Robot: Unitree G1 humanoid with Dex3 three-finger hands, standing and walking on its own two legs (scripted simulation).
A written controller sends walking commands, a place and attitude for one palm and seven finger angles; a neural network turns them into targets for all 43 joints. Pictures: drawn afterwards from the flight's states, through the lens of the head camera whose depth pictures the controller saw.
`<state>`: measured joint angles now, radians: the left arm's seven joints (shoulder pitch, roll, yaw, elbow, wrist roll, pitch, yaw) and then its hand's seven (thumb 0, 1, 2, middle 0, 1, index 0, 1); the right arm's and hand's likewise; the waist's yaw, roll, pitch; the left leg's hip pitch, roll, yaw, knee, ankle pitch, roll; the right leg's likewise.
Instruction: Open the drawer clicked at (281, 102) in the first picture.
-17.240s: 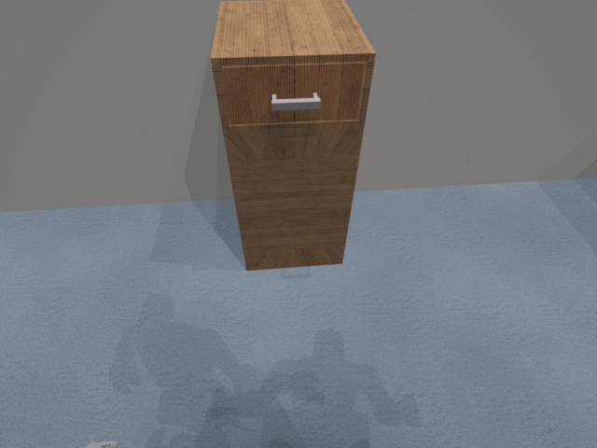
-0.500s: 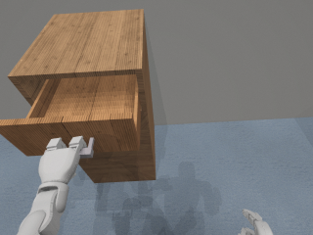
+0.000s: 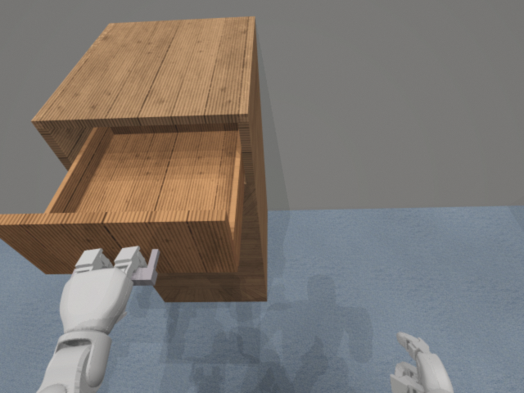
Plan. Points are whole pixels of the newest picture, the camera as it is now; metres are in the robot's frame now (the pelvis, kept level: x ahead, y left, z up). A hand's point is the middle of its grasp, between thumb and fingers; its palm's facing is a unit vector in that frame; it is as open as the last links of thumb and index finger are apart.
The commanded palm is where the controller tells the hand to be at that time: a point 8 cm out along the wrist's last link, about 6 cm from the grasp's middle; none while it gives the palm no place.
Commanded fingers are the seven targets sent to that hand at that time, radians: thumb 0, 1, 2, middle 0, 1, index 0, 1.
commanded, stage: pull the drawer open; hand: left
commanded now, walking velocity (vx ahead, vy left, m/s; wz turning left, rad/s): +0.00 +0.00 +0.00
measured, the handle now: (118, 266) +0.29 +0.26 +0.03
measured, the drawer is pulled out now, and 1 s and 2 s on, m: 0.22 0.30 0.30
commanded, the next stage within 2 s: open the thumb to release the handle in 0.92 s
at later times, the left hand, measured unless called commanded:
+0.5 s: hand (107, 336) +0.19 +0.25 +0.01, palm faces -0.02 -0.08 -1.00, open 5.6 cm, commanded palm +0.15 +0.25 +0.06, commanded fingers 0.00 0.90 0.90 -0.40 -1.35 -0.40 -1.35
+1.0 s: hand (99, 364) +0.15 +0.24 +0.01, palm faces -0.03 -0.08 -1.00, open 5.6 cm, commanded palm +0.14 +0.25 +0.06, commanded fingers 0.00 0.90 0.90 -0.40 -1.35 -0.40 -1.35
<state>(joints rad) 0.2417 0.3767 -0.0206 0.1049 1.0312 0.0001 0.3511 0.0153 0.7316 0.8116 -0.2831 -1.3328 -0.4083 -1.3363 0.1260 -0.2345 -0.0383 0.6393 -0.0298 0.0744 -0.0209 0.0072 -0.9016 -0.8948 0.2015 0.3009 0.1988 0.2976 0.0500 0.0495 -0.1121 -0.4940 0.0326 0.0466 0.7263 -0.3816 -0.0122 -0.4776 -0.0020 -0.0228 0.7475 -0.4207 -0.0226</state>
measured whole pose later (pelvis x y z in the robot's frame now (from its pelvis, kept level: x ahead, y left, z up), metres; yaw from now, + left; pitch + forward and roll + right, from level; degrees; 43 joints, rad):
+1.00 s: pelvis +0.00 +0.00 -0.02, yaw -2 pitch +11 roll +1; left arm 0.70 0.40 0.03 -0.24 0.98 -0.02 0.43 0.02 0.74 0.78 -0.27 -1.29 -0.40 -1.32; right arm 0.13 -0.22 -0.01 0.53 -0.05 0.10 0.04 0.01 -0.90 -0.89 0.20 0.30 0.20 0.30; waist 0.05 0.04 -0.15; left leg -0.59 0.05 0.06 0.85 -0.45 -0.02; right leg -0.58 0.01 0.00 0.88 -0.48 -0.03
